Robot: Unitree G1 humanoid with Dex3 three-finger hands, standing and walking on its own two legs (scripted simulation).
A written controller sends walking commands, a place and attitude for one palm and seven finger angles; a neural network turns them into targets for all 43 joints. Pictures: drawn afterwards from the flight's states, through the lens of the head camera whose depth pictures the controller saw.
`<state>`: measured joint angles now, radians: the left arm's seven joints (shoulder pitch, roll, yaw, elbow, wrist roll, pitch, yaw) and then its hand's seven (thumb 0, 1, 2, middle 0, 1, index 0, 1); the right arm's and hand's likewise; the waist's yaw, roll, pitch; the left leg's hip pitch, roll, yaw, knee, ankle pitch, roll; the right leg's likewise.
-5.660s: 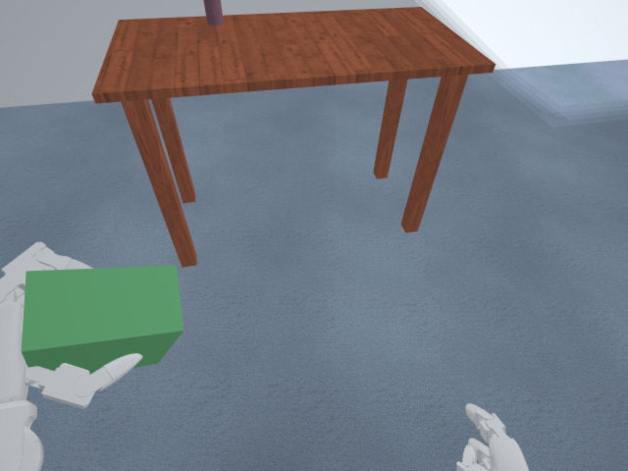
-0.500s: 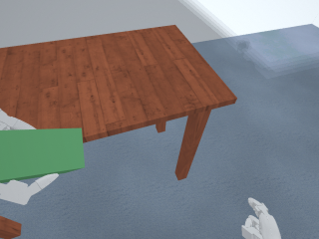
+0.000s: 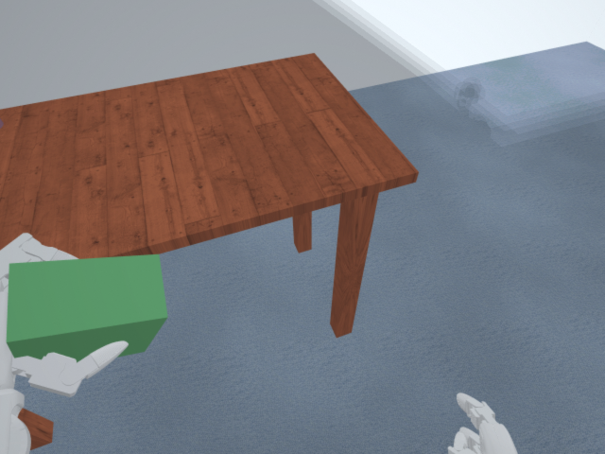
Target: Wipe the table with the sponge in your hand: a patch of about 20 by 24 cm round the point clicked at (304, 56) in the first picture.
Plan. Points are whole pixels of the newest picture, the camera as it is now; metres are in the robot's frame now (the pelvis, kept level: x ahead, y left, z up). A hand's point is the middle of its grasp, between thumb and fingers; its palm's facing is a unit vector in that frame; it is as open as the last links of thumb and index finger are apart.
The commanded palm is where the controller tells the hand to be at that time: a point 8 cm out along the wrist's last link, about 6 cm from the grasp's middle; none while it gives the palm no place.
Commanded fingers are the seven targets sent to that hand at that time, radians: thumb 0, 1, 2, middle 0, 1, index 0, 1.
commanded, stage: come to a stop and stand still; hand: left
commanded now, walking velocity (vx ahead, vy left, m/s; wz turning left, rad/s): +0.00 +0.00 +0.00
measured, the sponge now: (110, 313) +0.23 +0.21 +0.14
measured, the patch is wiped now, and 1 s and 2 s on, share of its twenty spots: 0.00 0.00 0.00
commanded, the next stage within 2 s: look again from close up in 1.14 s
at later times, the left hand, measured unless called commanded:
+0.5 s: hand (46, 394) +0.15 +0.23 +0.15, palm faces +0.40 -0.84 -0.37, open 10.2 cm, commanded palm +0.09 +0.27 +0.18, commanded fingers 0.00 0.10 1.30 -1.20 -1.60 -1.20 -1.60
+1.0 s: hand (23, 450) +0.11 +0.23 +0.15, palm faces +0.37 -0.85 -0.38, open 10.2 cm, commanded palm +0.05 +0.28 +0.18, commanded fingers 0.00 0.10 1.30 -1.20 -1.60 -1.20 -1.60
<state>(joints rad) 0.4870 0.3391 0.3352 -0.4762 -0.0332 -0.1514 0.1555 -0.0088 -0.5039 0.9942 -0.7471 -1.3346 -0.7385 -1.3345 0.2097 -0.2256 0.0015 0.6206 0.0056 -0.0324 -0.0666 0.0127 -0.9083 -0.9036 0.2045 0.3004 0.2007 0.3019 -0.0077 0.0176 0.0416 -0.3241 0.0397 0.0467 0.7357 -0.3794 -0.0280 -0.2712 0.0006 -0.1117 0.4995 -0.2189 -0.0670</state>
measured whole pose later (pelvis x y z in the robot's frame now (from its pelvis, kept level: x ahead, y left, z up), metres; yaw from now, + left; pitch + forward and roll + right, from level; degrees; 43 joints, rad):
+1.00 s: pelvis -0.11 -0.01 +0.00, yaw +0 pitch -2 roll -1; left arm 0.47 0.33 0.29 -0.47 -0.01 -0.18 0.15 -0.01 -0.51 1.00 -0.75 -1.34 -0.74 -1.34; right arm 0.21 -0.20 0.01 0.61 -0.01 -0.08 -0.07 0.01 -0.91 -0.90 0.20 0.30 0.20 0.30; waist 0.00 0.01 0.05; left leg -0.28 0.03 0.03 0.52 -0.21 0.00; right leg -0.28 0.04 -0.04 0.45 -0.14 -0.03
